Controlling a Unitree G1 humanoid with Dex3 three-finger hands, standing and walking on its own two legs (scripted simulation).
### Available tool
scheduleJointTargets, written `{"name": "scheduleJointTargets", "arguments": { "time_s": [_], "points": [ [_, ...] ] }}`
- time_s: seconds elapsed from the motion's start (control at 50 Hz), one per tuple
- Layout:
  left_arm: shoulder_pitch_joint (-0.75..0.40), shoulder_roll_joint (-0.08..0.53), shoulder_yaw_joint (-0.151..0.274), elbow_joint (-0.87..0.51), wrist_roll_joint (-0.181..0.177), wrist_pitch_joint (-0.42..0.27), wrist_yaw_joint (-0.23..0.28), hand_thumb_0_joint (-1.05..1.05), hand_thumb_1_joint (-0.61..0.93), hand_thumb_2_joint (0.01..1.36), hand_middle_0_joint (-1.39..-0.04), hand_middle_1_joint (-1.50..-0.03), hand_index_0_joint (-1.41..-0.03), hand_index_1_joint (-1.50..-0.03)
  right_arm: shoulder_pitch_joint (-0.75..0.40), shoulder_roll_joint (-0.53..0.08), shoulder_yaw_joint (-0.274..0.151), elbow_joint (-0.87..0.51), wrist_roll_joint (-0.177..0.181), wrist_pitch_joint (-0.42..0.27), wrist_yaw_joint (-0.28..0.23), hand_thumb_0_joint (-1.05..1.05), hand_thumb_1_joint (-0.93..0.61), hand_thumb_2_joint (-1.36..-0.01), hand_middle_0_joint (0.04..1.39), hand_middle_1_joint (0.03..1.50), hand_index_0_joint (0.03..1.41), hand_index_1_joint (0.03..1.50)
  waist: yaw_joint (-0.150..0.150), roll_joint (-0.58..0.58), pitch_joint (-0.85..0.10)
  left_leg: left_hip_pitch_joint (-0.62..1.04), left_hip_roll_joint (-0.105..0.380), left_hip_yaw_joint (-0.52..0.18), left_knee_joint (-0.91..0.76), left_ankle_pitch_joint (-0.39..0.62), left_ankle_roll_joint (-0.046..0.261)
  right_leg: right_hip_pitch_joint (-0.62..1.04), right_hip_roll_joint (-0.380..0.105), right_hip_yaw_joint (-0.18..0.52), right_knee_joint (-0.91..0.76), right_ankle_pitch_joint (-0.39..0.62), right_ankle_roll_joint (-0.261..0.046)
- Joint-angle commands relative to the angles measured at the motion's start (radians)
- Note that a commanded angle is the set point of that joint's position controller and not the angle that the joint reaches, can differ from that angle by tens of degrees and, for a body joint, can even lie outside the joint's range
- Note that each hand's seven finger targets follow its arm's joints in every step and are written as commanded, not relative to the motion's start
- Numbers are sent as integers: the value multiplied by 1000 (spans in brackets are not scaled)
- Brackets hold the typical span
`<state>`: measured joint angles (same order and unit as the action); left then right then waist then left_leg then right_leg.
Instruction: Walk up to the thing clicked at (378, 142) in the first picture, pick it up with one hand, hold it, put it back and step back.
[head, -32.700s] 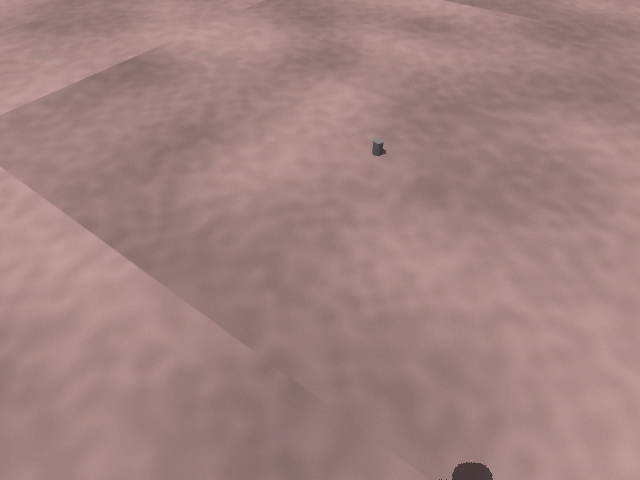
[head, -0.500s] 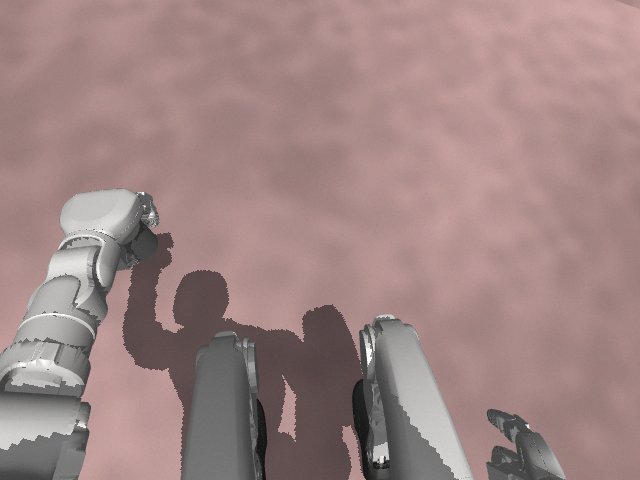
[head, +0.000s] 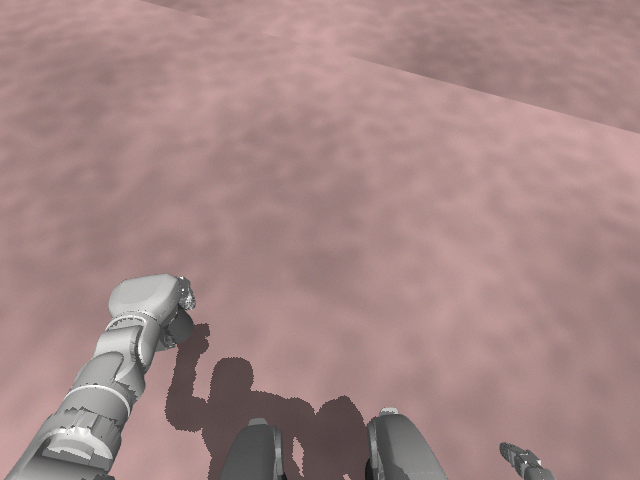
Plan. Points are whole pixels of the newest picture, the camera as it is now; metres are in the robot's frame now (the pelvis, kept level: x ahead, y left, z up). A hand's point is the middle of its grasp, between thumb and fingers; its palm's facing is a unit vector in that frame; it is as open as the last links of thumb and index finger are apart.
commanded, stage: lift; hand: left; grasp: from above
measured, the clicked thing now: (169, 320) +0.37 +0.23 -0.10
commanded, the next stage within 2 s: hold in 0.42 s
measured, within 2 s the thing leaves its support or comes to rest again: neither
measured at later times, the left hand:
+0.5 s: hand (147, 293) +0.36 +0.22 +0.01, palm faces -0.43 -0.07 -0.90, open 7.7 cm
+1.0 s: hand (135, 272) +0.37 +0.22 +0.05, palm faces -0.44 -0.05 -0.89, open 7.7 cm
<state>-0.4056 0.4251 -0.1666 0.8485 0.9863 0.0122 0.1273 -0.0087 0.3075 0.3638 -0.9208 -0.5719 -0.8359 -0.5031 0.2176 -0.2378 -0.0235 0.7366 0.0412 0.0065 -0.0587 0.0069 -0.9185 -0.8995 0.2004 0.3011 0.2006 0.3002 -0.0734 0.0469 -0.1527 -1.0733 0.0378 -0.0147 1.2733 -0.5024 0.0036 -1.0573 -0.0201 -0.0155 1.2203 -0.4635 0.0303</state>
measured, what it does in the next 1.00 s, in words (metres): rises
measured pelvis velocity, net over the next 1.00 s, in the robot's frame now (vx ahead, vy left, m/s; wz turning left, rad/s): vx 0.06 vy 0.00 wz -0.02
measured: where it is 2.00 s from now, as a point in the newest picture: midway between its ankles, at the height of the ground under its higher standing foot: outside the picture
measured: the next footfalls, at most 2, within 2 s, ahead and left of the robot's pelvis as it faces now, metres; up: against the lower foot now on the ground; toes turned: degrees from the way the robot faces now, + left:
none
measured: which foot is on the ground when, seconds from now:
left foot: down 0.00-1.00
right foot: down 0.00-1.00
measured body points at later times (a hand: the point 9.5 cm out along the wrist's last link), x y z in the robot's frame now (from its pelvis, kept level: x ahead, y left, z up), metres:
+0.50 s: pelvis +0.04 +0.00 +0.08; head +0.08 -0.01 +0.52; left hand +0.38 +0.22 +0.06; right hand +0.12 -0.27 -0.05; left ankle +0.06 +0.12 -0.62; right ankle +0.07 -0.14 -0.62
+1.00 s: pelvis +0.06 +0.00 +0.10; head +0.07 -0.02 +0.55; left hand +0.39 +0.22 +0.10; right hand +0.16 -0.27 -0.02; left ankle +0.06 +0.12 -0.62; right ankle +0.07 -0.14 -0.62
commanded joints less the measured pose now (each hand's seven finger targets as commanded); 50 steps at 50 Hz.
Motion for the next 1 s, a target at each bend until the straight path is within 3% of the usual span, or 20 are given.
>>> {"name": "scheduleJointTargets", "arguments": {
  "time_s": [0.0, 0.18, 0.26, 0.44, 0.5, 0.52, 0.62, 0.66, 0.7, 0.84, 0.98],
  "points": [
    [-304, 172, 51, -133, 6, -1, 58, 0, 688, 487, -1026, -552, -1058, -520, 30, -147, -55, -88, -4, -35, -15, 0, -908, -905, 200, 300, 200, 300, -5, 14, -308, 327, -32, -18, -308, 91, 4, 259, 48, 6, -277, 75, -46],
    [-295, 169, 52, -108, 12, 8, 82, 0, 666, 518, -1016, -548, -1042, -523, 43, -145, -62, -92, -6, -26, -7, 0, -905, -903, 200, 300, 200, 300, 7, -31, -247, 457, -44, 11, -426, 212, 8, 425, 44, 18, -423, 179, -39],
    [-287, 156, 48, -110, 8, 12, 75, 0, 645, 506, -999, -543, -1025, -518, 48, -147, -66, -91, -7, -22, -2, 0, -906, -903, 200, 300, 200, 300, 14, 1, -246, 535, -41, 11, -479, 268, 0, 470, 43, 13, -457, 228, -40],
    [-263, 151, 40, -135, 5, 6, 63, 0, 654, 516, -1010, -538, -1034, -514, 36, -148, -72, -104, 1, -13, 1, 0, -905, -901, 200, 300, 200, 300, 25, -20, -195, 633, -44, 19, -581, 301, -2, 557, 45, 13, -555, 254, -39],
    [-268, 150, 36, -149, 3, 3, 52, 0, 641, 533, -983, -584, -1016, -551, 41, -153, -75, -101, 3, -12, 1, 0, -905, -901, 200, 300, 200, 300, 21, -27, -215, 675, -45, 25, -594, 357, -2, 599, 45, 14, -570, 308, -36],
    [-292, 172, 48, -188, 2, 1, 52, 0, 654, 516, -977, -594, -1018, -554, 39, -153, -76, -102, 4, -11, 1, 0, -905, -899, 200, 300, 200, 300, 34, -10, -237, 699, -44, 25, -607, 377, -4, 619, 46, 12, -575, 322, -37],
    [-269, 150, 25, -159, 14, -1, 22, 0, 650, 500, -980, -568, -1020, -528, 31, -154, -76, -99, 8, -7, 2, 0, -903, -899, 200, 300, 200, 300, 24, -29, -181, 716, -44, 30, -638, 408, -4, 636, 50, 12, -604, 350, -38],
    [-261, 178, 45, -176, 10, -4, 8, 0, 643, 503, -963, -588, -1007, -544, 29, -158, -79, -105, 9, -6, 3, 0, -903, -899, 200, 300, 200, 300, 43, -9, -196, 746, -42, 29, -654, 433, -9, 656, 52, 8, -609, 359, -40],
    [-252, 156, 31, -184, 7, -6, -6, 0, 646, 517, -967, -590, -1009, -547, 21, -157, -78, -114, 10, -3, 5, 0, -902, -899, 200, 300, 200, 300, 39, -18, -186, 756, -43, 33, -661, 448, -7, 678, 52, 11, -621, 376, -40],
    [-240, 174, 40, -223, 6, -11, -37, 0, 615, 515, -942, -597, -985, -553, 5, -158, -77, -138, 13, 5, 5, 0, -904, -900, 200, 300, 200, 300, 55, -16, -173, 794, -44, 40, -697, 480, -5, 714, 51, 10, -650, 403, -41],
    [-238, 170, 33, -249, 7, -13, -57, 0, 613, 524, -946, -587, -987, -547, -13, -155, -69, -150, 16, 14, 3, 0, -902, -900, 200, 300, 199, 300, 48, -38, -144, 813, -49, 53, -727, 469, 6, 747, 46, 19, -688, 416, -34]
  ]
}}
